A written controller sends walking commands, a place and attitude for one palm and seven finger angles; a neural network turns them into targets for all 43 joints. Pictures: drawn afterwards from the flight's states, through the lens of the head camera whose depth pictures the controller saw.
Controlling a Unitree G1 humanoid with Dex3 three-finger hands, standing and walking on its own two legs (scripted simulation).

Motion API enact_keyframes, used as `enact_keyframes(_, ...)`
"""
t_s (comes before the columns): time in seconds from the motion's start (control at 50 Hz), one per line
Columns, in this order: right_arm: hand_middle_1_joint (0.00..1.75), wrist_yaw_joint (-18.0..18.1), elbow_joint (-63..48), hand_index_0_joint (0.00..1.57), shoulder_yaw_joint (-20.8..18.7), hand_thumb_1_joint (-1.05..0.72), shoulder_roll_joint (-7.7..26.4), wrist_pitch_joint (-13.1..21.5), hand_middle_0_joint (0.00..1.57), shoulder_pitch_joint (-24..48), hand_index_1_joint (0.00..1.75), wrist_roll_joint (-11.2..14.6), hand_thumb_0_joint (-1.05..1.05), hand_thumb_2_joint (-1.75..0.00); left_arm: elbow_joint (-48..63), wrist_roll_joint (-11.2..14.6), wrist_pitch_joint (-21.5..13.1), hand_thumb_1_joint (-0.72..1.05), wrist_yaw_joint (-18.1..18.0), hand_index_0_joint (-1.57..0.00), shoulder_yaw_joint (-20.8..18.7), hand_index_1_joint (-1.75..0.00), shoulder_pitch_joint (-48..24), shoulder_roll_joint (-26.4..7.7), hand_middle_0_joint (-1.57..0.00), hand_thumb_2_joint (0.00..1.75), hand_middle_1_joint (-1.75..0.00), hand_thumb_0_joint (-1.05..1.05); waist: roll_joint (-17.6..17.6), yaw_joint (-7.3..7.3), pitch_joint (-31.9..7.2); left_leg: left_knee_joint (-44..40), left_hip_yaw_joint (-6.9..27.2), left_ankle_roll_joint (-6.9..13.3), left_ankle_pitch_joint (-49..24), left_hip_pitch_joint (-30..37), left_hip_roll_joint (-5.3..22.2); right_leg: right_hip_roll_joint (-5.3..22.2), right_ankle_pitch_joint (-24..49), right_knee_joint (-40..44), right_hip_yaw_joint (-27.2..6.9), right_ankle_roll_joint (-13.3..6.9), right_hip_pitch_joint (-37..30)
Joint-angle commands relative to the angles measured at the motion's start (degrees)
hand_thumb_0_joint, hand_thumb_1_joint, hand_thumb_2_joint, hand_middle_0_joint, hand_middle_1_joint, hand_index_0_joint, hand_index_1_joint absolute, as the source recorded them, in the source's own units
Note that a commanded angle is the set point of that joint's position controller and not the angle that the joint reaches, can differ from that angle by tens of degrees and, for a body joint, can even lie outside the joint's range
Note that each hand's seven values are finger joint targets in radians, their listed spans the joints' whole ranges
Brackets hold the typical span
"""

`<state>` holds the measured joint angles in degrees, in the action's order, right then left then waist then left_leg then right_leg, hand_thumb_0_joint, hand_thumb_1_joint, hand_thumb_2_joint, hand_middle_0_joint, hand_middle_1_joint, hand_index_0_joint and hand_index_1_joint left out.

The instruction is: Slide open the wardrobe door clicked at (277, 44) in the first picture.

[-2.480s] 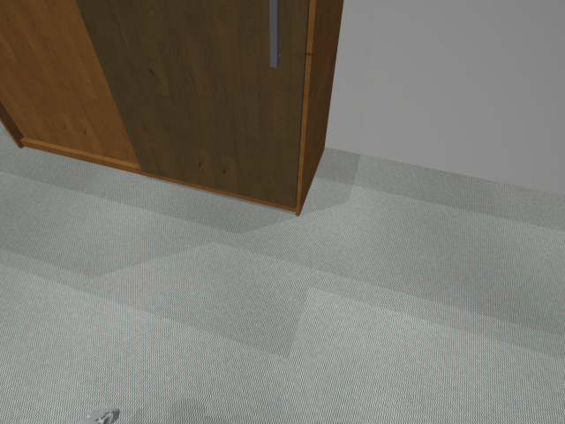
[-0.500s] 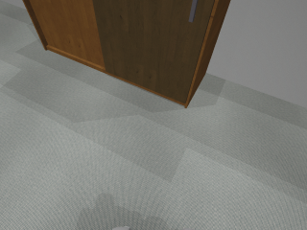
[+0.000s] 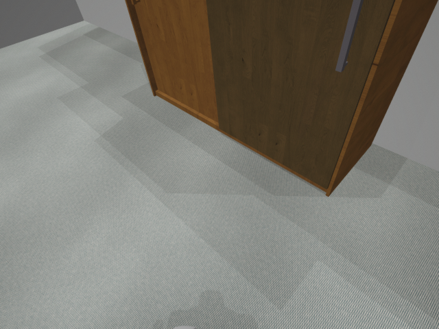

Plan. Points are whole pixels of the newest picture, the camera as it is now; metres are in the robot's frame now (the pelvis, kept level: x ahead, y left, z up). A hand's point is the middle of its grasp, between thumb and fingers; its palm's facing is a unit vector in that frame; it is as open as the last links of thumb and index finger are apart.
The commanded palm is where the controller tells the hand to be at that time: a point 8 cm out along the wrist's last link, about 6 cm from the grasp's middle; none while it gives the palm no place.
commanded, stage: walk to a spot facing it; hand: right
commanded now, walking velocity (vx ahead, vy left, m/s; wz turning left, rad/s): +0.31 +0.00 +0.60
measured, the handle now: (351, 33) +0.99 -0.42 +0.09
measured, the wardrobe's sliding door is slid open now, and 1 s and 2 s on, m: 0.00 0.00 0.00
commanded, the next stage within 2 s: turn to face it in 1.48 s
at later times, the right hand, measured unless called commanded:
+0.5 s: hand (266, 249) +0.36 -0.09 -0.19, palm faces -0.32 +0.94 -0.14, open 7.4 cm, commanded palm none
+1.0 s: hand (286, 212) +0.47 -0.16 -0.19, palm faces -0.39 +0.91 -0.17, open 7.4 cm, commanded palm none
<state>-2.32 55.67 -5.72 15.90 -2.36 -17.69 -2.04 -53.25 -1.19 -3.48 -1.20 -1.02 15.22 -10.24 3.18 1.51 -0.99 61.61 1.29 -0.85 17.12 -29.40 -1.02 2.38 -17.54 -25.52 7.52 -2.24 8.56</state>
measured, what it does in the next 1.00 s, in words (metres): walks ahead, turning left: left foot, then right foot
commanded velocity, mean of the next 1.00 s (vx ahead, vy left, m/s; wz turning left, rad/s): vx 0.33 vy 0.00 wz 0.49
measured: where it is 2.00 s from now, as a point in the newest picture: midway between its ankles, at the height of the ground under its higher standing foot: (210, 270)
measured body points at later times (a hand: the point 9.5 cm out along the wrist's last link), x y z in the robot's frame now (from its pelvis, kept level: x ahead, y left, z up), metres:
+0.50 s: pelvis +0.19 +0.04 -0.03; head +0.24 +0.03 +0.42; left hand +0.02 +0.21 -0.16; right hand +0.38 -0.14 -0.18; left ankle +0.23 +0.09 -0.74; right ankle +0.08 -0.11 -0.63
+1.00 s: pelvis +0.41 +0.03 -0.01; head +0.43 +0.01 +0.44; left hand +0.44 +0.29 -0.13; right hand +0.49 -0.21 -0.18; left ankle +0.28 +0.09 -0.65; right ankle +0.50 -0.04 -0.74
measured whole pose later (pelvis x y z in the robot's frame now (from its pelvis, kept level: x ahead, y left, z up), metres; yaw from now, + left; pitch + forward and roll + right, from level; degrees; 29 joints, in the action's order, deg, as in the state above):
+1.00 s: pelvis +0.41 +0.03 -0.01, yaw +31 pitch -1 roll +1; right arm -1.2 60.3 -4.6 11.9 -0.4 -21.9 -1.2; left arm -51.5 -1.8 -4.4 -0.2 -0.9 5.8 -8.5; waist 2.3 3.6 2.5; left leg 69.5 -1.0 0.7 23.6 -22.9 0.7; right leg 5.8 -14.5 -33.2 12.1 -1.3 17.1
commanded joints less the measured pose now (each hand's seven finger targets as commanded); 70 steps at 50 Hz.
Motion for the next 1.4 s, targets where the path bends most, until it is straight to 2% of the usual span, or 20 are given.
enact_keyframes(0.0,0.3,-0.74,-4.21,0.2,0.1,-0.9,-0.48,1.46,0.2,2.15,0.3,-0.19,0.0,-0.9,-0.19,0.59,-1.92,0.9,-1.11,-0.2,-1.43,-0.3,7.02,-6.85,-0.2,0.9,-0.3,0.0,-11.19,-0.66,6.31,9.21,-0.29,-0.93,-7.69,-12.95,3.57,13.19,18.48,13.42,-6.32,3.08,-4.97)
enact_keyframes(0.24,0.3,-1.15,-8.11,0.2,2.13,-0.9,-3.99,1.65,0.2,19.57,0.3,0.25,0.0,-0.9,-7.64,-0.23,-1.51,0.9,-1.69,-0.2,-1.0,-0.3,18.99,-5.01,-0.2,0.9,-0.3,0.0,-10.46,-4.31,11.08,-15.04,-11.72,2.35,-7.32,-11.21,1.45,14.05,48.18,9.72,5.73,0.31,-14.62)
enact_keyframes(0.34,0.3,0.14,-3.53,0.2,0.41,-0.9,1.59,3.59,0.2,2.13,0.3,-0.1,0.0,-0.9,-6.22,0.39,-1.06,0.9,-1.15,-0.2,-2.4,-0.3,14.8,-9.22,-0.2,0.9,-0.3,0.0,-13.67,4.29,-1.83,-27.79,-13.06,7.79,-4.16,19.88,-2.97,15.43,64.15,-19.58,8.97,0.9,-8.8)
enact_keyframes(0.36,0.3,0.6,-1.48,0.2,-0.59,-0.9,6.21,4.11,0.2,-5.04,0.3,-0.21,0.0,-0.9,-5.15,1.31,-0.91,0.9,-0.38,-0.2,-2.09,-0.3,14.52,-7.69,-0.2,0.9,-0.3,0.0,-7.31,7.36,-7.7,-31.5,-3.38,11.5,-8.37,38.87,5.47,13.49,41.03,-36.29,8.98,2.27,6.56)
enact_keyframes(0.38,0.3,1.4,-0.45,0.2,-1.4,-0.9,10.8,4.6,0.2,-11.14,0.3,0.82,0.0,-0.9,-2.73,1.94,-1.4,0.9,-0.29,-0.2,-1.73,-0.3,13.66,-3.8,-0.2,0.9,-0.3,0.0,2.16,7.56,-14.4,-35.25,27.14,20.0,-19.05,50.58,23.3,2.84,-13.83,-56.89,6.29,5.32,24.74)
enact_keyframes(0.4,0.3,2.07,-0.97,0.2,-1.72,-0.9,12.02,3.99,0.2,-9.93,0.3,2.17,0.0,-0.9,-0.22,1.32,-1.43,0.9,-0.73,-0.2,-2.31,-0.3,7.16,-5.11,-0.2,0.9,-0.3,0.0,-3.07,7.44,-9.77,-40.59,30.12,21.96,-24.66,45.44,25.61,3.18,-14.13,-61.83,-3.41,3.41,30.94)
enact_keyframes(0.44,0.3,2.54,-2.96,0.2,-0.58,-0.9,7.16,4.46,0.2,-1.24,0.3,2.03,0.0,-0.9,-0.87,0.33,-0.84,0.9,-0.31,-0.2,-2.65,-0.3,7.85,-5.21,-0.2,0.9,-0.3,0.0,-3.2,1.97,-4.3,-43.65,21.45,13.51,-15.39,33.2,21.48,7.91,-3.0,-58.46,-7.34,4.08,30.62)
enact_keyframes(0.52,0.3,2.71,-2.28,0.2,0.7,-0.9,3.21,6.11,0.2,3.14,0.3,0.81,0.0,-0.9,-2.77,-0.46,1.94,0.9,0.21,-0.2,-2.44,-0.3,10.07,-2.01,-0.2,0.9,-0.3,0.0,-4.52,-4.11,2.4,-47.38,9.22,12.76,-15.67,11.88,13.91,9.0,0.23,-46.22,-5.72,5.34,22.13)
enact_keyframes(0.76,0.3,2.73,-0.17,0.2,0.54,-0.9,4.25,6.43,0.2,-5.34,0.3,0.7,0.0,-0.9,5.56,-0.24,0.26,0.9,2.4,-0.2,-2.17,-0.3,-12.57,-3.36,-0.2,0.9,-0.3,0.0,3.97,1.71,3.74,-42.33,11.31,10.66,-25.09,21.82,11.35,2.74,4.83,-13.65,-1.71,5.05,19.8)
enact_keyframes(0.82,0.3,2.77,-0.68,0.2,0.11,-0.9,4.97,6.1,0.2,-3.23,0.3,1.11,0.0,-0.9,3.26,-0.37,-0.5,0.9,1.25,-0.2,-2.97,-0.3,-4.45,-6.59,-0.2,0.9,-0.3,0.0,2.42,-3.28,-0.21,-30.12,9.84,7.96,-32.07,18.35,8.67,0.61,7.94,-1.25,-0.52,4.01,1.38)
enact_keyframes(0.86,0.3,1.71,-2.31,0.2,0.52,-0.9,0.03,6.2,0.2,-5.13,0.3,2.15,0.0,-0.9,-0.76,-1.4,-0.99,0.9,0.36,-0.2,-5.56,-0.3,11.05,-17.91,-0.2,0.9,-0.3,0.0,-20.11,-7.96,-11.9,1.54,-1.49,2.47,10.97,-4.6,-1.45,26.54,15.05,2.85,-26.75,-4.79,-26.73)
enact_keyframes(0.88,0.3,1.88,-2.39,0.2,0.4,-0.9,1.92,6.25,0.2,-4.0,0.3,1.37,0.0,-0.9,-0.73,-0.61,-0.45,0.9,0.45,-0.2,-4.64,-0.3,10.93,-16.29,-0.2,0.9,-0.3,0.0,-17.77,-8.09,-11.62,10.95,0.79,2.45,16.43,-7.0,0.31,29.71,6.35,7.56,-29.46,-6.82,-21.88)
enact_keyframes(0.94,0.3,0.45,-2.6,0.2,-0.07,-0.9,0.09,4.61,0.2,0.96,0.3,0.42,0.0,-0.9,1.32,-0.35,-0.81,0.9,0.24,-0.2,-2.88,-0.3,0.59,-8.25,-0.2,0.9,-0.3,0.0,-10.11,-3.48,4.44,14.04,-0.07,1.37,4.59,-8.92,6.8,23.28,-4.33,13.86,-17.45,-3.22,-0.85)
enact_keyframes(1.02,0.3,0.05,-1.63,0.2,-0.35,-0.9,-2.93,1.93,0.2,-2.83,0.3,0.11,0.0,-0.9,0.35,-0.01,-1.46,0.9,-0.31,-0.2,-2.46,-0.3,-0.21,-5.8,-0.2,0.9,-0.3,0.0,-11.26,-0.16,4.18,10.57,-2.42,-0.34,-3.19,-5.26,7.74,18.39,7.61,13.78,-2.58,-1.22,4.3)
enact_keyframes(1.24,0.3,0.04,-6.9,0.2,0.11,-0.9,-3.72,1.0,0.2,10.36,0.3,0.36,0.0,-0.9,-1.77,-0.56,0.83,0.9,-0.1,-0.2,-4.48,-0.3,4.1,-9.24,-0.2,0.9,-0.3,0.0,-13.58,-3.41,4.37,-17.36,-8.78,-0.96,-3.82,-1.09,5.46,19.55,29.26,4.19,9.46,-2.58,-4.31)
enact_keyframes(1.3,0.3,0.5,-5.99,0.2,-0.03,-0.9,-0.95,2.1,0.2,4.93,0.3,0.2,0.0,-0.9,-1.0,-0.36,1.63,0.9,0.18,-0.2,-5.09,-0.3,3.67,-11.12,-0.2,0.9,-0.3,0.0,-11.2,0.02,-0.64,-26.85,-11.43,1.21,-4.67,11.71,1.43,19.28,38.54,-10.46,10.94,-0.01,-4.66)
enact_keyframes(1.32,0.3,0.86,-4.45,0.2,-0.78,-0.9,2.56,3.17,0.2,-0.85,0.3,0.0,0.0,-0.9,-0.15,0.05,1.75,0.9,0.59,-0.2,-4.81,-0.3,4.24,-10.76,-0.2,0.9,-0.3,0.0,-5.79,3.19,-5.08,-32.8,-8.66,2.65,-14.4,25.57,3.09,17.43,34.76,-23.22,11.26,2.68,2.86)
enact_keyframes(1.34,0.3,1.68,-3.42,0.2,-2.18,-0.9,10.12,4.2,0.2,-6.36,0.3,0.07,0.0,-0.9,2.19,0.66,1.81,0.9,1.05,-0.2,-3.79,-0.3,5.57,-6.83,-0.2,0.9,-0.3,0.0,10.61,4.78,-11.76,-32.27,14.07,9.21,-43.5,42.67,19.3,8.54,-6.06,-39.87,10.62,6.6,21.56)
enact_keyframes(1.36,0.3,2.39,-2.21,0.2,-2.55,-0.9,13.23,3.81,0.2,-9.25,0.3,1.86,0.0,-0.9,3.78,0.75,2.12,0.9,0.06,-0.2,-3.48,-0.3,2.54,-6.52,-0.2,0.9,-0.3,0.0,10.21,5.51,-14.44,-32.13,20.18,15.2,-68.32,43.32,26.55,4.61,-21.68,-50.92,2.16,7.47,27.27)
enact_keyframes(1.38,0.3,3.04,-3.38,0.2,-2.66,-0.9,12.96,3.49,0.2,-7.19,0.3,1.9,0.0,-0.9,4.4,0.82,2.32,0.9,-0.58,-0.2,-3.04,-0.3,1.95,-6.47,-0.2,0.9,-0.3,0.0,12.14,4.95,-17.38,-33.47,20.42,15.56,-61.12,42.49,24.99,5.58,-18.98,-53.04,-5.01,7.26,27.74)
